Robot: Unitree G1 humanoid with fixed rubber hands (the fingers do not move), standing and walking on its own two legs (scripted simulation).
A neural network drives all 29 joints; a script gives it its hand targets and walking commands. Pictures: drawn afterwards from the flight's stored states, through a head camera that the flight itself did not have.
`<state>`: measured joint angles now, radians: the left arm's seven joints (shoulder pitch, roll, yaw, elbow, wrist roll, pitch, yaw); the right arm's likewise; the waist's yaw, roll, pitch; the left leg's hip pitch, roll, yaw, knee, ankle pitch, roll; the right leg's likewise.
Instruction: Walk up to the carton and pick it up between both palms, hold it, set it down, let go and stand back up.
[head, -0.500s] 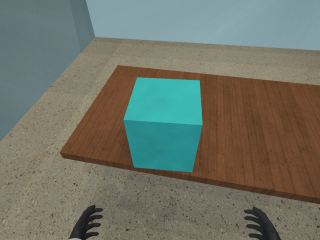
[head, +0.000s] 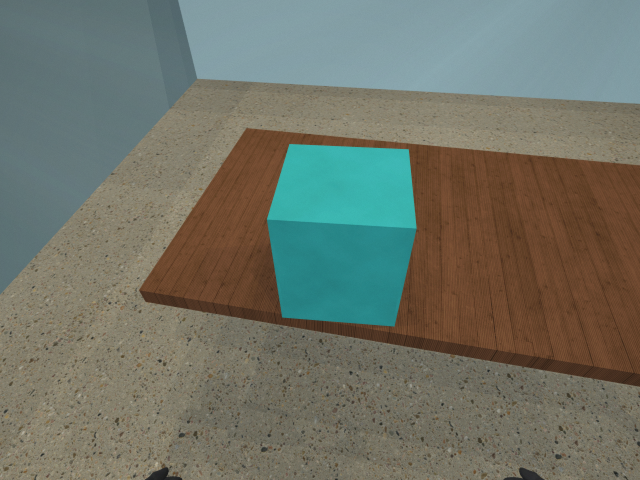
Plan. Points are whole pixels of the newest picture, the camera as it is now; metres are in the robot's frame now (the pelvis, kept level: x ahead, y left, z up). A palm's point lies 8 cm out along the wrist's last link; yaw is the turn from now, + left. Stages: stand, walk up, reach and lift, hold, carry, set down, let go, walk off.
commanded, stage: stand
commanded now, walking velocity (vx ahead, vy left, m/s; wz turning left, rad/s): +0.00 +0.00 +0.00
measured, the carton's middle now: (342, 236) +0.53 -0.01 -0.02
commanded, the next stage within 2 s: none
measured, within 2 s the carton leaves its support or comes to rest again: neither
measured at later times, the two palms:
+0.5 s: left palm out of the picture +0.05 +0.25 -0.10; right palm out of the picture +0.07 -0.26 -0.11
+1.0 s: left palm out of the picture +0.10 +0.24 -0.10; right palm out of the picture +0.10 -0.27 -0.11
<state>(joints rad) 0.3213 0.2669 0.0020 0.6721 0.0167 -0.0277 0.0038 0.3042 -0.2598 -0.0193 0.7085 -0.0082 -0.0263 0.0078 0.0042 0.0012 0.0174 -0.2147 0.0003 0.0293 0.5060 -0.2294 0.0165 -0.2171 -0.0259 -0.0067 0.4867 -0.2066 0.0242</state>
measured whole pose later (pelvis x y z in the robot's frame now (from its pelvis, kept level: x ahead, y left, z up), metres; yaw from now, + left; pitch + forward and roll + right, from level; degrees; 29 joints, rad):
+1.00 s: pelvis +0.01 -0.01 +0.00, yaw +0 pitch -2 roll +0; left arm 0.32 0.27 -0.01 0.68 0.01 -0.02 0.00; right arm 0.32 -0.27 0.00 0.70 -0.01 -0.01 0.00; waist 0.00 0.01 0.02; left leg -0.25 0.01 0.01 0.56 -0.27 -0.01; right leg -0.26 -0.01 0.00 0.56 -0.26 0.00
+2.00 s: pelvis +0.02 -0.01 +0.00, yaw +0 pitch -2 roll +0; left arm 0.31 0.27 0.00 0.71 0.01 -0.01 0.01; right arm 0.31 -0.26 -0.01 0.70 -0.01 -0.01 0.00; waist 0.00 0.00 0.03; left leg -0.23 0.01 0.01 0.54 -0.27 0.00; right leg -0.24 -0.01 0.01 0.54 -0.26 0.01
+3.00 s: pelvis +0.03 -0.01 +0.00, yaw -1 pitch -2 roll +0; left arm 0.30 0.27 0.00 0.73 0.01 -0.01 0.01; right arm 0.31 -0.26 -0.01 0.72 -0.01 -0.01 -0.01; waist 0.00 0.00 0.03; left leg -0.21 0.01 0.01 0.52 -0.28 0.00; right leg -0.23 -0.01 0.02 0.53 -0.26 0.02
